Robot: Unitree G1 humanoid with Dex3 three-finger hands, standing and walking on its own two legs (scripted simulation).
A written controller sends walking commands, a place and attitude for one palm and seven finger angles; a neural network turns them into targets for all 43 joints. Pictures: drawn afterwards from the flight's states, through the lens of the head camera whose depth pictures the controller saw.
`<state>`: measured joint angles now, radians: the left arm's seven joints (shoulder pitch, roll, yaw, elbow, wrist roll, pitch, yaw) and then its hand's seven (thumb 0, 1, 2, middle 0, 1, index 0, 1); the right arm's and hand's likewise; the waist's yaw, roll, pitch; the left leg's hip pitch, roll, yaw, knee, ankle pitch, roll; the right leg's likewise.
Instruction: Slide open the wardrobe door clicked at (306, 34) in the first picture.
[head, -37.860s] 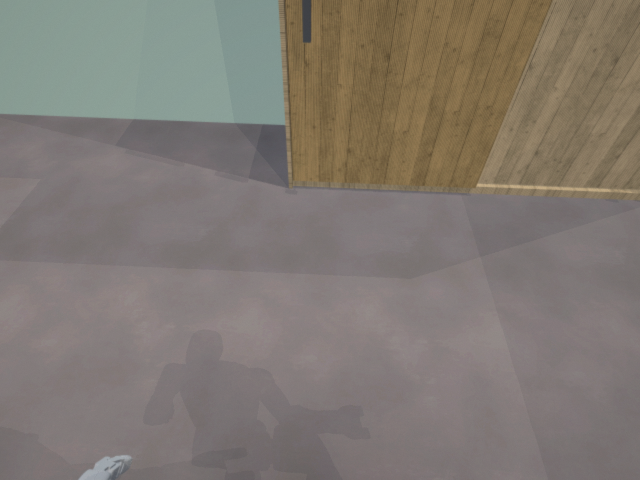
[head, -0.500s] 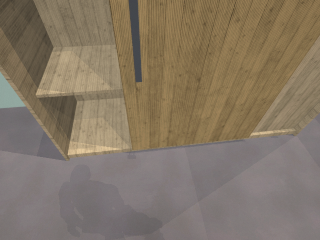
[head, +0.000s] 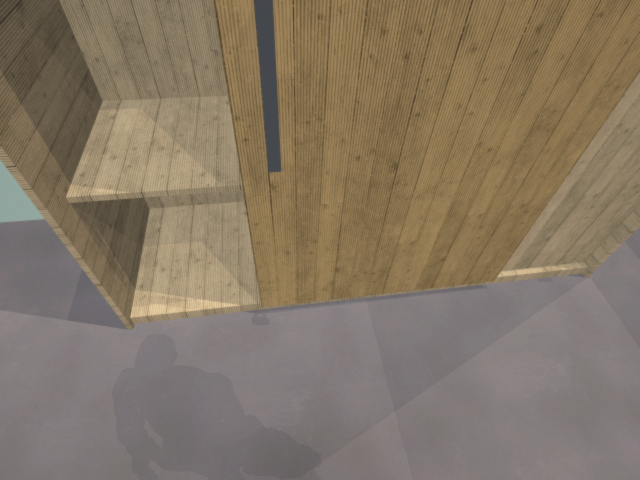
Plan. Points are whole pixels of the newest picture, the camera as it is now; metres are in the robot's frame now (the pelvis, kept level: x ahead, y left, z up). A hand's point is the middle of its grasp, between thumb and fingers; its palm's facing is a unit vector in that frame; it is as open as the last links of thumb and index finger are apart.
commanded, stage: stand and wait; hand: left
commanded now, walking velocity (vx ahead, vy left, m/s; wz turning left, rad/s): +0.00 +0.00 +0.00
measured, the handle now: (268, 87) +0.73 +0.14 +0.10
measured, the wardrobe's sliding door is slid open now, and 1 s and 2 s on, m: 0.44 0.44 0.44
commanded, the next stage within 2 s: none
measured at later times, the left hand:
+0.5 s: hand out of the picture +0.00 +0.17 -0.18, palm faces -0.01 -0.98 -0.18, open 7.4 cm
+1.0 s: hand out of the picture -0.01 +0.17 -0.18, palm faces -0.01 -0.98 -0.18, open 7.4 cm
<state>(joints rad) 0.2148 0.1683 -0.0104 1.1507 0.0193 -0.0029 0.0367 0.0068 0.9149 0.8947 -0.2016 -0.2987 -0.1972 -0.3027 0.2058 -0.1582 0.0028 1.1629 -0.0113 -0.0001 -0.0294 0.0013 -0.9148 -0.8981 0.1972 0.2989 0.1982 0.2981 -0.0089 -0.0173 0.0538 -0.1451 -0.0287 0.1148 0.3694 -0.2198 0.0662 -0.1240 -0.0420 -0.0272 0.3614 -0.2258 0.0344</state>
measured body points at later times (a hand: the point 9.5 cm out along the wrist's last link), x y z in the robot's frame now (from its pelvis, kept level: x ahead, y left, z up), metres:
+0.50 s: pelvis +0.00 +0.00 +0.00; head +0.02 +0.01 +0.45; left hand +0.01 +0.23 -0.17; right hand +0.00 -0.22 -0.16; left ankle -0.01 +0.07 -0.75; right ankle -0.02 -0.14 -0.74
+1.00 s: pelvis -0.01 +0.01 +0.00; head +0.01 +0.02 +0.45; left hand +0.00 +0.23 -0.17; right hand -0.01 -0.22 -0.16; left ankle -0.01 +0.07 -0.75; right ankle -0.02 -0.14 -0.74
